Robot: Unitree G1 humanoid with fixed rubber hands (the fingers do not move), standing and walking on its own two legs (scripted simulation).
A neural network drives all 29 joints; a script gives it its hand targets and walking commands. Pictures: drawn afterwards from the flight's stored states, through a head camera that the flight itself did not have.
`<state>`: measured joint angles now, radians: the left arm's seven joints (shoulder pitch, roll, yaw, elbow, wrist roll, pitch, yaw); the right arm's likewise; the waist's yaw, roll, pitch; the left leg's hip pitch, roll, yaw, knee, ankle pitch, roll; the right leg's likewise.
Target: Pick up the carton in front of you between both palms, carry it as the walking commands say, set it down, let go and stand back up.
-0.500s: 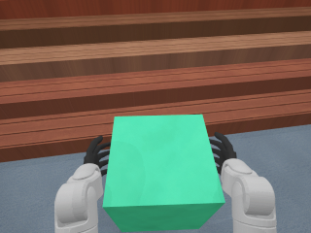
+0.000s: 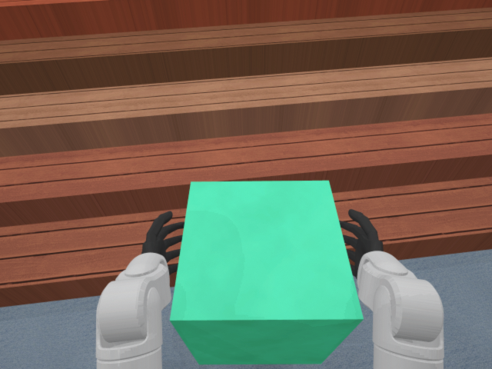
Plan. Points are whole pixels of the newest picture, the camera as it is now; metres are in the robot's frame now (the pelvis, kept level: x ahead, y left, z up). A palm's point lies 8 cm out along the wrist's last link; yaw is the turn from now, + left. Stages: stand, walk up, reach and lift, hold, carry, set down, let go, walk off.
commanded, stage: carry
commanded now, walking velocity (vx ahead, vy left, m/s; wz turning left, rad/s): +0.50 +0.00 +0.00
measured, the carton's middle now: (259, 278) +0.28 +0.00 +0.02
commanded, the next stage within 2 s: none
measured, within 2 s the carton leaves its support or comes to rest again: neither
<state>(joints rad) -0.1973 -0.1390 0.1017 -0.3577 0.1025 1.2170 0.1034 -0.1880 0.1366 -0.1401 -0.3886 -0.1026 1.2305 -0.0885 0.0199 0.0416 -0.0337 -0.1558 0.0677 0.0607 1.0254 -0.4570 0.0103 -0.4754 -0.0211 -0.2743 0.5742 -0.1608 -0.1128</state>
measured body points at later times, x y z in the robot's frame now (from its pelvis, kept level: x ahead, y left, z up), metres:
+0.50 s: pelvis +0.32 +0.03 +0.00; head +0.36 +0.04 +0.45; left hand +0.73 +0.16 +0.16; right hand +0.70 -0.15 +0.17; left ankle +0.40 +0.09 -0.72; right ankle +0.15 -0.07 -0.63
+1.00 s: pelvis +0.68 -0.03 +0.05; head +0.80 -0.02 +0.48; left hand +1.09 +0.12 +0.15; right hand +1.10 -0.18 +0.15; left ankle +0.48 +0.11 -0.53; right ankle +0.82 -0.09 -0.57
